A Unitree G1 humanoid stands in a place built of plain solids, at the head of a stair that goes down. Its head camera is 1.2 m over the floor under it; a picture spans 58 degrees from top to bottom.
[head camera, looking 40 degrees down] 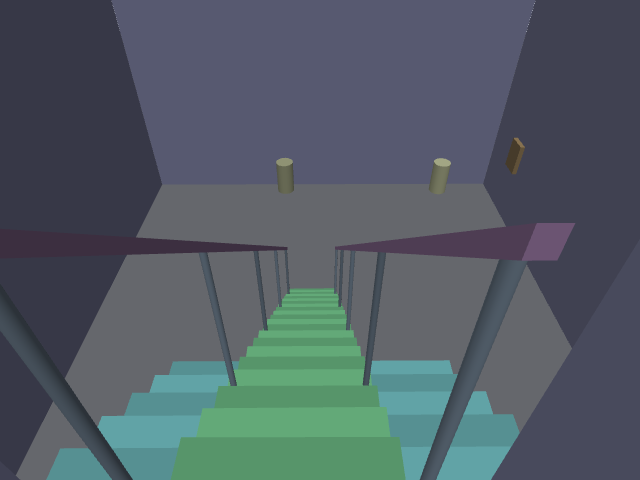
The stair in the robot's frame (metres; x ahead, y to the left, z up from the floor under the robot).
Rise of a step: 0.20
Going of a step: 0.23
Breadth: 0.81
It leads straight ahead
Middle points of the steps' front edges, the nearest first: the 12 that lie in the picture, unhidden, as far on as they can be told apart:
0.76 0.11 -0.40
0.99 0.11 -0.60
1.22 0.11 -0.80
1.45 0.11 -0.99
1.67 0.12 -1.19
1.90 0.12 -1.39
2.13 0.12 -1.59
2.35 0.12 -1.79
2.58 0.12 -1.99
2.81 0.12 -2.19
3.04 0.12 -2.39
3.27 0.12 -2.59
